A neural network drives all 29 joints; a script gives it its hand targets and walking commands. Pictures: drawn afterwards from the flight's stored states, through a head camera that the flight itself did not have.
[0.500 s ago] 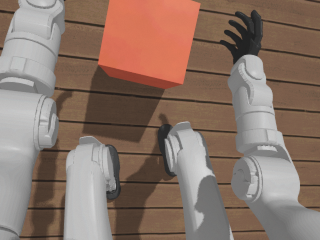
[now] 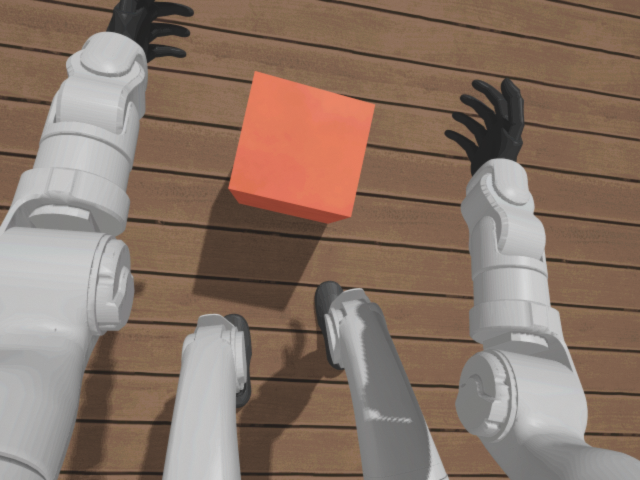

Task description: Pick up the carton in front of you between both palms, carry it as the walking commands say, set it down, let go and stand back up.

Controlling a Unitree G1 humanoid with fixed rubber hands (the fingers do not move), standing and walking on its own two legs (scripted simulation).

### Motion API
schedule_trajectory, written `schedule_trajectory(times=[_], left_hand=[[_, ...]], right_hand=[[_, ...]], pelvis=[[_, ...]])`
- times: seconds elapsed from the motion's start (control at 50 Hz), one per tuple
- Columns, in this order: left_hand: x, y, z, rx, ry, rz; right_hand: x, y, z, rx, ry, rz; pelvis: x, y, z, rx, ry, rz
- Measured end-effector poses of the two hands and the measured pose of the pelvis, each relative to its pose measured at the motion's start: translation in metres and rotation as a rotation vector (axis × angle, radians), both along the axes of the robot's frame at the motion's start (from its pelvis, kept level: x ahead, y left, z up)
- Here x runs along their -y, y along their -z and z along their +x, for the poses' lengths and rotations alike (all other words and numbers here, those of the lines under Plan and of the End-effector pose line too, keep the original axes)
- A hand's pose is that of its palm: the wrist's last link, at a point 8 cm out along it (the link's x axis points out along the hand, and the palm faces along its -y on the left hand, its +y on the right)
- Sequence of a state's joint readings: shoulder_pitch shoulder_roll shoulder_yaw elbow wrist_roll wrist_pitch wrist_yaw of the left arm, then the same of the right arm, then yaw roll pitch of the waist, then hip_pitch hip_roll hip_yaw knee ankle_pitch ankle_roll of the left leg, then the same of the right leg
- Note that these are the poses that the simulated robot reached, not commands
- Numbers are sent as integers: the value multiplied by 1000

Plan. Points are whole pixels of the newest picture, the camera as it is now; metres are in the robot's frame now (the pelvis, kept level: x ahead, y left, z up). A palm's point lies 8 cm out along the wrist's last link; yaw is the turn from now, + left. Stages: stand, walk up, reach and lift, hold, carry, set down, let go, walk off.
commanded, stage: set down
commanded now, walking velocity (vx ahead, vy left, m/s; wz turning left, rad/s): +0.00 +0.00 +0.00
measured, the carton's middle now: (297, 160) +0.51 -0.07 -0.46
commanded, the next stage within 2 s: let go in 0.08 s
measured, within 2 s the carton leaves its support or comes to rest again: neither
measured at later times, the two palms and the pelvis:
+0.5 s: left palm (35, 160) +0.43 +0.16 +0.02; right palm (582, 210) +0.36 -0.25 +0.03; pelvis +0.05 -0.02 +0.12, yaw +3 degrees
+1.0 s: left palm out of the picture +0.32 +0.21 +0.10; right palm out of the picture +0.27 -0.24 +0.12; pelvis +0.11 -0.01 +0.19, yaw +0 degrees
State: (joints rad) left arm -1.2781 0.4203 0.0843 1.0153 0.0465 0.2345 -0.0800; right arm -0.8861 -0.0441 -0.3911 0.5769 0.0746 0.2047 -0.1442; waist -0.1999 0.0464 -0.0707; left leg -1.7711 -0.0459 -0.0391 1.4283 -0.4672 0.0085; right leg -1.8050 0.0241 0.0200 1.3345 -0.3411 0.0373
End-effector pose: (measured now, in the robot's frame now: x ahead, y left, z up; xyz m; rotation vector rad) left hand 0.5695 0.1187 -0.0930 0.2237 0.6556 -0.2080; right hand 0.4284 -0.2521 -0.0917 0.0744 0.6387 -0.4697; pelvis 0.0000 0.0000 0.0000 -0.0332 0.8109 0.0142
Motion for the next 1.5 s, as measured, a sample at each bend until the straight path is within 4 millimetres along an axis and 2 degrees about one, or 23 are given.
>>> schedule_trajectory(times=[0.16,0.24,0.3,0.38,0.5,0.66,0.82,0.94,1.1,1.2,1.32,1.5], left_hand=[[-7,-40,-5,-12,-14,-1],[-13,-53,-19,-10,-46,11],[-21,-61,-41,-10,-95,25],[-31,-76,-82,-20,-186,47],[-43,-108,-135,-27,-286,61],[-54,-145,-174,-35,-296,61],[-67,-170,-208,-53,-271,63],[-83,-188,-236,-69,-270,63],[-112,-209,-280,-93,-294,70],[-123,-216,-299,-104,-304,67],[-121,-214,-307,-98,-315,64],[-104,-213,-311,-95,-305,65]], right_hand=[[-2,-39,-2,-9,-24,-8],[-7,-55,-8,-22,-85,-22],[-11,-67,-19,-47,-157,-34],[-13,-87,-40,-93,-261,-45],[-7,-123,-70,-148,-387,-57],[5,-166,-109,-170,-434,-61],[1,-198,-150,-182,-415,-52],[-8,-209,-159,-188,-416,-51],[-23,-213,-149,-163,-443,-56],[-29,-214,-147,-159,-457,-60],[-23,-217,-149,-180,-436,-94],[-10,-217,-163,-207,-421,-101]], pelvis=[[1,-38,8,20,-6,7],[2,-55,15,35,-9,14],[5,-70,22,59,-12,21],[9,-93,33,120,-19,29],[16,-123,50,247,-25,42],[24,-151,76,403,-15,44],[22,-172,100,549,1,37],[13,-182,111,649,8,28],[-1,-189,118,753,8,23],[-4,-190,117,805,1,26],[-3,-188,111,846,4,29],[8,-185,101,891,8,30]])
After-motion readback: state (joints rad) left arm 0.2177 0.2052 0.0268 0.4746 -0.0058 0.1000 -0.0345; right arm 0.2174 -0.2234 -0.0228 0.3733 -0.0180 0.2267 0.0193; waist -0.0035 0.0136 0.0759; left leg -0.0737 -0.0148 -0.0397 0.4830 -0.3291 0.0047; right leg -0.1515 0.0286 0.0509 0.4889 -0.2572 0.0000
